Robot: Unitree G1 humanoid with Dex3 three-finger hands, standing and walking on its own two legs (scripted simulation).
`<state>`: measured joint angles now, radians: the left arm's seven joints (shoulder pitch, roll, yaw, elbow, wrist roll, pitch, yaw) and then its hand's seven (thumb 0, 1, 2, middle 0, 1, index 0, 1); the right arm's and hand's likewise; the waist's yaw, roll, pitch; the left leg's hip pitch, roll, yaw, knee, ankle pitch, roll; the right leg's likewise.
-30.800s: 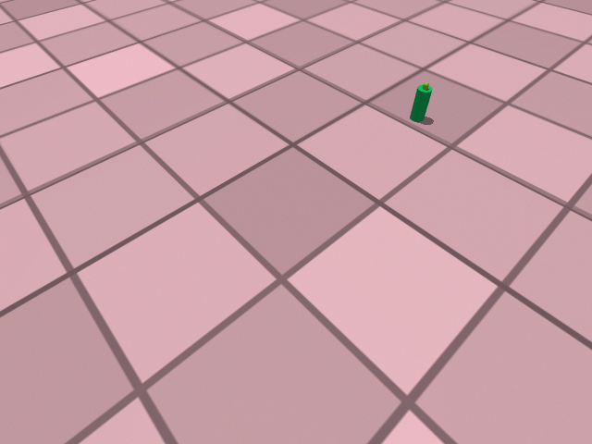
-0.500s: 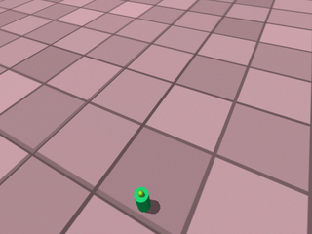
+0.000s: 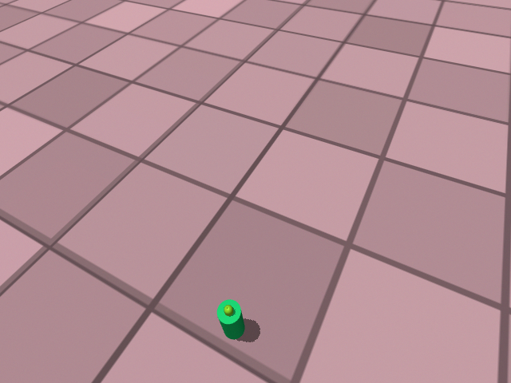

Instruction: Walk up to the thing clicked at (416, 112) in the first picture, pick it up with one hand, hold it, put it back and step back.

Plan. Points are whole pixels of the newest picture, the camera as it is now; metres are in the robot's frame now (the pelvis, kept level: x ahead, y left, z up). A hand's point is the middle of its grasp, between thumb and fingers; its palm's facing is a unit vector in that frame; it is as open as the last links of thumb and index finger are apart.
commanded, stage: step back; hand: left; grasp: from the side
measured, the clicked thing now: (231, 318) +0.40 +0.15 -0.67
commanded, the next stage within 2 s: none
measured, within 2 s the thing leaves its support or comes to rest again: neither
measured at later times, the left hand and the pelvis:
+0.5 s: hand out of the picture +0.04 +0.33 -0.18, palm faces -0.06 -0.93 -0.37, open 7.4 cm; pelvis -0.08 +0.07 -0.02, yaw -1 degrees
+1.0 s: hand out of the picture -0.07 +0.32 -0.16, palm faces -0.04 -0.91 -0.40, open 7.4 cm; pelvis -0.21 +0.06 -0.03, yaw -1 degrees
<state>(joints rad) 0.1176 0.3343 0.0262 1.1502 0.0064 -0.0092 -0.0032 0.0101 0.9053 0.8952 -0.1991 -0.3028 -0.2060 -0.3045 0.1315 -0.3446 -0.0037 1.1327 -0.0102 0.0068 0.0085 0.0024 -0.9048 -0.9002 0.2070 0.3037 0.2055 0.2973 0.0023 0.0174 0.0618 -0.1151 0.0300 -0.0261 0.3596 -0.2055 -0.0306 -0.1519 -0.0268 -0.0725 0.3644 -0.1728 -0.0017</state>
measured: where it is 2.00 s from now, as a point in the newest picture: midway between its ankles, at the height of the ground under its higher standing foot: outside the picture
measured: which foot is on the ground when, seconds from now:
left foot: down 0.00-0.72, up 0.74-1.00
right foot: down 0.00-0.26, up 0.28-0.68, down 0.70-1.00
